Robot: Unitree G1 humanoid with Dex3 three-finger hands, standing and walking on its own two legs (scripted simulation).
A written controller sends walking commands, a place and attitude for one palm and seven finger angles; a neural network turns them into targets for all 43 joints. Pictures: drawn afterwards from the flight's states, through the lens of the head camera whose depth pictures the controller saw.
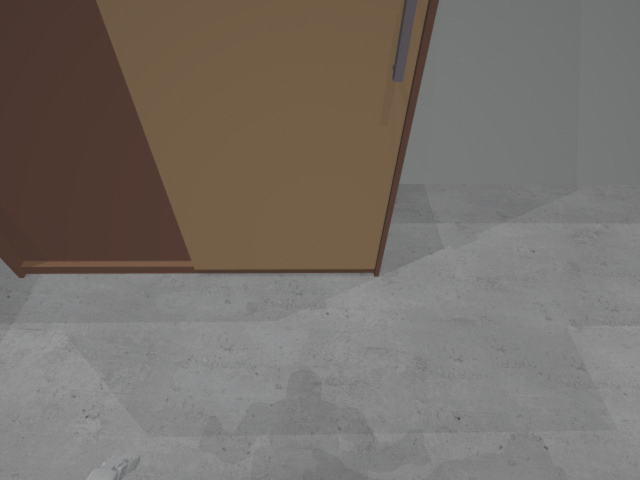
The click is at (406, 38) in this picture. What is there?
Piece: wardrobe's sliding door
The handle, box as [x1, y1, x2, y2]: [392, 0, 417, 81]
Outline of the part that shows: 417,0 405,0 395,63 393,64 392,77 394,81 402,81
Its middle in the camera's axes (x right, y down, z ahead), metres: +0.18 -0.46 +0.82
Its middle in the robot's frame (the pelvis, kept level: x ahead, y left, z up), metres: +0.95 -0.11 +0.17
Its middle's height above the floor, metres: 0.94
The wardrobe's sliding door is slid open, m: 0.00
